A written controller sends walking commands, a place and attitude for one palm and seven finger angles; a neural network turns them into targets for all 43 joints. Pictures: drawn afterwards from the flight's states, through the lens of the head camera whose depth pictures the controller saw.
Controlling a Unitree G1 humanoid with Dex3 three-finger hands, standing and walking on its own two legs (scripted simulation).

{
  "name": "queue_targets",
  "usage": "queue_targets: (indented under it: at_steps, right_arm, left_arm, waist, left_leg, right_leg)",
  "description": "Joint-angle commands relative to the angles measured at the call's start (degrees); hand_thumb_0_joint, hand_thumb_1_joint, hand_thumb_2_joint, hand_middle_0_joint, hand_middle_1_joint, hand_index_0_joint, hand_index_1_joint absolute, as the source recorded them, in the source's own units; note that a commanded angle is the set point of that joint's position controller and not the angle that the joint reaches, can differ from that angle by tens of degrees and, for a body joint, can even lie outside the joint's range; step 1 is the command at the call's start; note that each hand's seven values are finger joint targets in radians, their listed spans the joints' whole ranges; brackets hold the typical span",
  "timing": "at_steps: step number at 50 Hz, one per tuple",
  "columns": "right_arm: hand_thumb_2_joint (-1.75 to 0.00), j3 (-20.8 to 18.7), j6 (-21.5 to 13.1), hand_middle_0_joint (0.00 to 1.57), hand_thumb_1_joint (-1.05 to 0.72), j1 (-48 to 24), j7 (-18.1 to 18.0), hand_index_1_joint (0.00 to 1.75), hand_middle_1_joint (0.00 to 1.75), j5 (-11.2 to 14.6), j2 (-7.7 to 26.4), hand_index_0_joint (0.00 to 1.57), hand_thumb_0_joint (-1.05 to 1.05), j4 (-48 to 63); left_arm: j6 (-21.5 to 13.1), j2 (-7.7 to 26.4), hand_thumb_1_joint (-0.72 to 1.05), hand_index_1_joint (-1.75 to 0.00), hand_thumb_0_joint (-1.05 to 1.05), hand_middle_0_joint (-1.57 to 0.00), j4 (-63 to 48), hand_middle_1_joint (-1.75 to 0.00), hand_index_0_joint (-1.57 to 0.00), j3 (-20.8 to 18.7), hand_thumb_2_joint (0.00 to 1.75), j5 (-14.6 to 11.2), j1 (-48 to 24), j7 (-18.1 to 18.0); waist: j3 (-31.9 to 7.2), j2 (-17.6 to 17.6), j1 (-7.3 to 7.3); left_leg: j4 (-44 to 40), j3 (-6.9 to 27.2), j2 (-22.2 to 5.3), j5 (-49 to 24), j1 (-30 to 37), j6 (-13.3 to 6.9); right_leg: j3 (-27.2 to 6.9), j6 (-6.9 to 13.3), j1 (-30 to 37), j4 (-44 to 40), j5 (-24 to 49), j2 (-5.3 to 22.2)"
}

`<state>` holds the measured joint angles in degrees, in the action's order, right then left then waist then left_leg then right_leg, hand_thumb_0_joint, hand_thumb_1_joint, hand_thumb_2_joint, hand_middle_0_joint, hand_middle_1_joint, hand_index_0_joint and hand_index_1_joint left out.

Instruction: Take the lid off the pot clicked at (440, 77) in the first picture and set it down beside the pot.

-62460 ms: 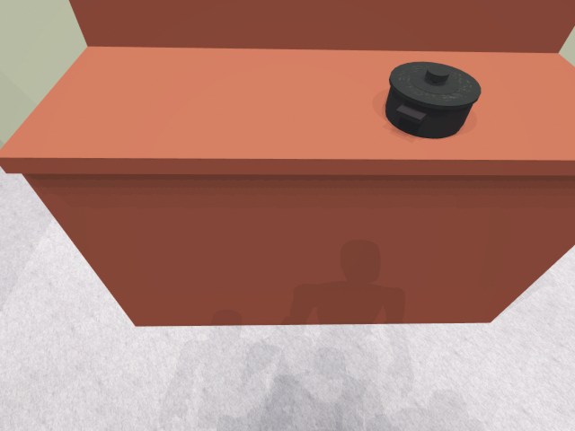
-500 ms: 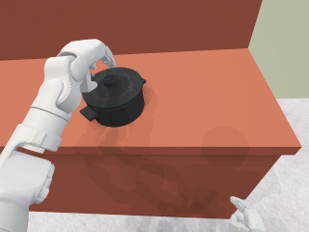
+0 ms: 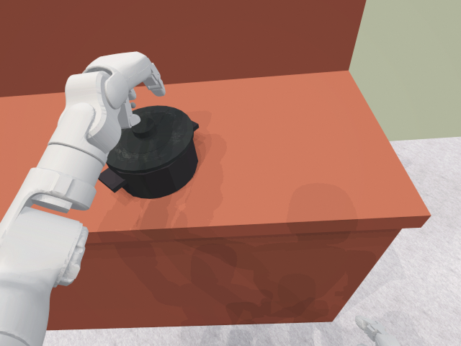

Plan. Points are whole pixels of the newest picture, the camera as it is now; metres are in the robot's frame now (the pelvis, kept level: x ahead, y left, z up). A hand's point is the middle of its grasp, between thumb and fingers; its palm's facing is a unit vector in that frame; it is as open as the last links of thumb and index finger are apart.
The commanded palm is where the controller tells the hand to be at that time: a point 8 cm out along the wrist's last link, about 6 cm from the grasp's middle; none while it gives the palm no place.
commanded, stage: move the open hand above the knob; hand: left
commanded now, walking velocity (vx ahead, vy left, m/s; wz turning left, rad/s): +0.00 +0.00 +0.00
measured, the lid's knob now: (143, 127) +0.47 +0.16 +0.15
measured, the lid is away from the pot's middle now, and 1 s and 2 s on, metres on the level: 0.01 0.01 0.01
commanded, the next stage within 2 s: lower the open fingers around the knob in 0.68 s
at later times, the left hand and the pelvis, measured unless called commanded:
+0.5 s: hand (125, 109) +0.44 +0.17 +0.22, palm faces -0.21 -0.05 -0.98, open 10.2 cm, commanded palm +0.41 +0.17 +0.28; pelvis +0.00 +0.00 +0.00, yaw +1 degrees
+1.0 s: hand (134, 114) +0.44 +0.16 +0.20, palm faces -0.25 -0.07 -0.97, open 10.2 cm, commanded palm +0.42 +0.16 +0.27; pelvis +0.00 +0.00 +0.00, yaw +1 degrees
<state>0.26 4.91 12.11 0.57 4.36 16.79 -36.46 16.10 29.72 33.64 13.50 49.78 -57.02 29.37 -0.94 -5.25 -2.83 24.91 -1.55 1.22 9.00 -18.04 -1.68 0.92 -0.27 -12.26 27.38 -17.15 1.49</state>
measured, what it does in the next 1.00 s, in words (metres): stands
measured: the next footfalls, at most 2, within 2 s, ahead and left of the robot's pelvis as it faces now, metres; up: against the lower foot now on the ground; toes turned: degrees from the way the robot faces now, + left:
none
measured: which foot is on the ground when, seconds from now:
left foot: down 0.00-1.00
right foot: down 0.00-1.00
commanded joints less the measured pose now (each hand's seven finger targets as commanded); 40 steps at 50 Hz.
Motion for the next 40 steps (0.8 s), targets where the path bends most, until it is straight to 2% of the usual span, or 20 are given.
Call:
queue_targets:
  at_steps: [1, 5, 7, 8, 12, 15, 17, 18, 19, 21, 22, 26, 27, 31, 32, 33, 35, 37, 38, 40]
  right_arm:
    - [-0.90, -1.79, -2.89, 0.20, -0.90, -6.83, -0.12, 0.30, 0.30, 0.07, 5.64, 0.20, 0.00, 8.98]
    - [-0.90, -1.65, -2.53, 0.20, -0.90, -7.66, 0.16, 0.30, 0.30, 0.36, 5.39, 0.20, 0.00, 9.15]
    - [-0.90, -1.90, -2.15, 0.20, -0.90, -6.98, 0.03, 0.30, 0.30, 0.22, 6.18, 0.20, 0.00, 9.00]
    - [-0.90, -1.47, -2.38, 0.20, -0.90, -7.63, -0.01, 0.30, 0.30, 0.26, 5.75, 0.20, 0.00, 8.62]
    - [-0.90, -1.65, -2.23, 0.20, -0.90, -7.99, 0.02, 0.30, 0.30, 0.14, 5.85, 0.20, 0.00, 9.20]
    - [-0.90, -0.96, -1.97, 0.20, -0.90, -8.52, -0.09, 0.30, 0.30, 0.32, 5.47, 0.20, 0.00, 8.73]
    - [-0.90, -1.52, -1.50, 0.20, -0.90, -8.76, 0.18, 0.30, 0.30, 0.32, 5.79, 0.20, 0.00, 9.33]
    - [-0.90, -1.22, -1.64, 0.20, -0.90, -9.51, 0.32, 0.30, 0.30, 0.21, 5.26, 0.20, 0.00, 9.72]
    - [-0.90, -1.11, -1.52, 0.20, -0.90, -9.82, 0.18, 0.30, 0.30, 0.11, 5.03, 0.20, 0.00, 9.86]
    - [-0.90, -0.94, -1.21, 0.20, -0.90, -9.26, -0.05, 0.30, 0.30, 0.34, 5.34, 0.20, 0.00, 9.07]
    - [-0.90, -1.33, -1.00, 0.20, -0.90, -8.69, 0.08, 0.30, 0.30, 0.29, 6.01, 0.20, 0.00, 8.98]
    - [-0.90, -1.13, -1.51, 0.20, -0.90, -9.41, -0.06, 0.30, 0.30, 0.09, 5.14, 0.20, 0.00, 9.69]
    - [-0.90, -1.47, -1.47, 0.20, -0.90, -9.48, 0.24, 0.30, 0.30, 0.19, 5.66, 0.20, 0.00, 9.85]
    - [-0.90, -0.96, -0.95, 0.20, -0.90, -9.61, 0.26, 0.30, 0.30, 0.52, 5.18, 0.20, 0.00, 8.77]
    - [-0.90, -1.38, -0.82, 0.20, -0.90, -9.26, 0.36, 0.30, 0.30, 0.55, 5.87, 0.20, 0.00, 8.89]
    - [-0.90, -1.13, -1.17, 0.20, -0.90, -9.70, 0.33, 0.30, 0.30, 0.28, 5.26, 0.20, 0.00, 9.27]
    - [-0.90, -1.22, -1.91, 0.20, -0.90, -9.58, 0.18, 0.30, 0.30, 0.06, 4.77, 0.20, 0.00, 9.43]
    - [-0.90, -1.52, -1.48, 0.20, -0.90, -8.28, 0.26, 0.30, 0.30, 0.10, 5.61, 0.20, 0.00, 8.53]
    - [-0.90, -1.07, -1.44, 0.20, -0.90, -8.64, 0.28, 0.30, 0.30, 0.13, 5.24, 0.20, 0.00, 8.31]
    - [-0.90, -0.84, -1.50, 0.20, -0.90, -9.16, 0.09, 0.30, 0.30, 0.41, 5.00, 0.20, 0.00, 8.22]
  left_arm:
    - [0.16, 13.56, -0.42, -0.08, 0.00, -0.86, -9.76, -0.08, -0.86, -6.21, 1.69, 1.45, -29.09, -2.20]
    - [0.53, 11.84, -0.42, -0.08, 0.00, -0.86, -12.66, -0.08, -0.86, -4.34, 1.69, 1.63, -30.73, -2.06]
    - [0.45, 11.97, -0.42, -0.08, 0.00, -0.86, -12.33, -0.08, -0.86, -5.15, 1.69, -0.33, -28.56, -1.91]
    - [0.51, 15.31, -0.42, -0.08, 0.00, -0.86, -11.94, -0.08, -0.86, -7.05, 1.69, 1.30, -30.87, -2.29]
    - [0.13, 13.10, -0.42, -0.08, 0.00, -0.86, -13.83, -0.08, -0.86, -5.74, 1.69, -0.25, -28.89, -2.04]
    - [0.82, 14.59, -0.42, -0.08, 0.00, -0.86, -9.39, -0.08, -0.86, -6.44, 1.69, 1.29, -28.68, -1.91]
    - [0.56, 10.74, -0.42, -0.08, 0.00, -0.86, -12.65, -0.08, -0.86, -3.89, 1.69, -0.52, -27.32, -1.45]
    - [0.34, 14.43, -0.42, -0.08, 0.00, -0.86, -16.15, -0.08, -0.86, -6.44, 1.69, 0.77, -29.56, -1.70]
    - [0.60, 11.95, -0.42, -0.08, 0.00, -0.86, -13.98, -0.08, -0.86, -4.43, 1.69, 0.85, -28.47, -1.25]
    - [1.07, 13.41, -0.42, -0.08, 0.00, -0.86, -11.28, -0.08, -0.86, -5.28, 1.69, 1.08, -28.46, -1.31]
    - [0.86, 12.79, -0.42, -0.08, 0.00, -0.86, -12.52, -0.08, -0.86, -5.29, 1.69, -0.54, -27.68, -1.39]
    - [0.36, 15.16, -0.42, -0.08, 0.00, -0.86, -16.11, -0.08, -0.86, -6.80, 1.69, 1.00, -30.14, -1.53]
    - [0.00, 14.02, -0.42, -0.08, 0.00, -0.86, -17.89, -0.08, -0.86, -6.43, 1.69, -0.52, -28.09, -1.72]
    - [1.67, 10.56, -0.42, -0.08, 0.00, -0.86, -11.23, -0.08, -0.86, -3.27, 1.69, 0.73, -28.09, -1.39]
    - [1.42, 10.11, -0.42, -0.08, 0.00, -0.86, -13.18, -0.08, -0.86, -3.22, 1.69, -0.92, -27.71, -1.59]
    - [1.08, 13.00, -0.42, -0.08, 0.00, -0.86, -16.92, -0.08, -0.86, -5.01, 1.69, 0.53, -31.29, -1.82]
    - [0.77, 12.86, -0.42, -0.08, 0.00, -0.86, -18.36, -0.08, -0.86, -5.03, 1.69, 1.31, -32.42, -2.22]
    - [1.09, 11.23, -0.42, -0.08, 0.00, -0.86, -13.78, -0.08, -0.86, -4.86, 1.69, -0.54, -27.98, -2.17]
    - [1.31, 13.89, -0.42, -0.08, 0.00, -0.86, -12.87, -0.08, -0.86, -6.61, 1.69, 0.88, -29.25, -2.33]
    - [2.11, 9.71, -0.42, -0.08, 0.00, -0.86, -9.56, -0.08, -0.86, -3.41, 1.69, 0.29, -29.28, -2.28]
  waist:
    - [-20.81, 6.78, 1.08]
    - [-20.90, 6.66, 0.76]
    - [-20.92, 6.23, 0.68]
    - [-21.37, 6.25, 1.12]
    - [-23.14, 5.22, 0.93]
    - [-19.54, 8.22, 1.31]
    - [-21.28, 6.26, 0.85]
    - [-23.65, 5.98, 1.65]
    - [-21.58, 6.51, 1.08]
    - [-19.58, 6.95, 0.96]
    - [-20.26, 6.19, 0.73]
    - [-23.47, 6.45, 1.57]
    - [-24.46, 3.75, 1.22]
    - [-17.62, 6.55, 0.84]
    - [-19.19, 5.92, 0.61]
    - [-22.79, 5.25, 1.39]
    - [-24.91, 4.08, 1.32]
    - [-21.86, 5.12, 0.76]
    - [-21.70, 6.54, 1.61]
    - [-18.38, 7.46, 1.07]
  left_leg:
    - [0.07, 1.53, 2.03, -11.94, 16.09, -2.98]
    - [0.06, 1.59, 2.00, -11.89, 16.54, -2.73]
    - [0.37, 1.93, 2.14, -11.75, 16.43, -3.15]
    - [0.23, 1.77, 2.12, -11.77, 16.26, -2.74]
    - [1.09, 1.85, 2.32, -14.02, 17.27, -3.16]
    - [0.34, 1.29, 2.36, -11.76, 14.32, -2.66]
    - [1.16, 1.45, 2.34, -13.75, 16.37, -3.03]
    - [0.86, 1.68, 2.25, -14.83, 17.15, -2.74]
    - [1.22, 1.57, 2.58, -14.58, 16.55, -3.05]
    - [0.79, 1.56, 2.39, -12.57, 15.45, -2.77]
    - [1.03, 1.81, 2.36, -13.31, 16.06, -2.94]
    - [0.92, 1.89, 2.43, -14.38, 17.28, -2.96]
    - [1.61, 2.16, 2.14, -17.04, 18.83, -2.95]
    - [-0.10, 2.11, 2.16, -10.34, 15.07, -2.36]
    - [0.29, 2.52, 2.12, -10.82, 16.05, -2.53]
    - [0.03, 2.52, 2.15, -12.43, 17.56, -2.44]
    - [0.81, 2.90, 2.17, -15.10, 19.67, -2.56]
    - [0.71, 2.86, 2.00, -13.91, 17.86, -2.68]
    - [-0.23, 2.58, 1.89, -12.46, 16.62, -2.20]
    - [-0.79, 2.54, 2.02, -9.12, 15.05, -2.16]
  right_leg:
    - [1.40, 2.02, -0.82, -3.39, 20.33, -2.80]
    - [1.65, 1.95, -1.43, -3.16, 20.05, -2.62]
    - [1.70, 2.11, -0.59, -3.99, 20.25, -2.51]
    - [1.36, 2.08, -0.59, -3.13, 20.33, -2.61]
    - [1.19, 2.14, 0.70, -3.37, 22.94, -2.19]
    - [1.42, 1.80, -0.26, -3.07, 22.15, -2.11]
    - [1.36, 2.04, -0.04, -3.33, 23.47, -1.95]
    - [1.17, 2.01, 1.20, -2.58, 23.80, -2.19]
    - [1.22, 2.00, -0.04, -2.96, 23.92, -2.35]
    - [1.46, 1.94, -1.01, -3.18, 21.98, -2.45]
    - [1.60, 2.13, -0.34, -3.51, 22.77, -2.13]
    - [1.16, 2.02, 0.91, -2.89, 23.36, -2.31]
    - [1.26, 2.33, 1.04, -2.74, 24.38, -2.12]
    - [2.26, 2.15, -2.82, -3.52, 18.24, -2.69]
    - [2.25, 2.36, -2.01, -3.63, 18.42, -2.46]
    - [1.85, 2.34, -0.50, -2.94, 19.40, -2.66]
    - [1.78, 2.54, -0.74, -2.42, 20.72, -2.73]
    - [2.08, 2.56, -1.17, -3.43, 20.16, -2.60]
    - [2.11, 2.39, -0.68, -2.96, 19.09, -2.80]
    - [2.45, 2.34, -2.72, -3.28, 16.61, -2.67]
